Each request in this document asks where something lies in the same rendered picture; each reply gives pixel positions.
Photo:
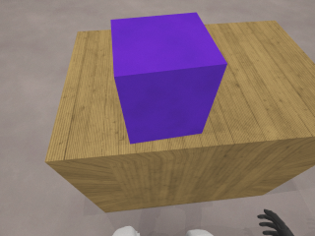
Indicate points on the right robot hand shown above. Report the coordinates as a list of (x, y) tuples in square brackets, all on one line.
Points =
[(278, 224)]

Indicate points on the pedestal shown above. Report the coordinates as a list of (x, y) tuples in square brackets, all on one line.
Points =
[(259, 134)]

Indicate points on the carton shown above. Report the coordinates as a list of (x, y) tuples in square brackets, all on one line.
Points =
[(167, 70)]

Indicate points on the left robot thigh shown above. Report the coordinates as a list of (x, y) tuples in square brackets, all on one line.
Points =
[(126, 231)]

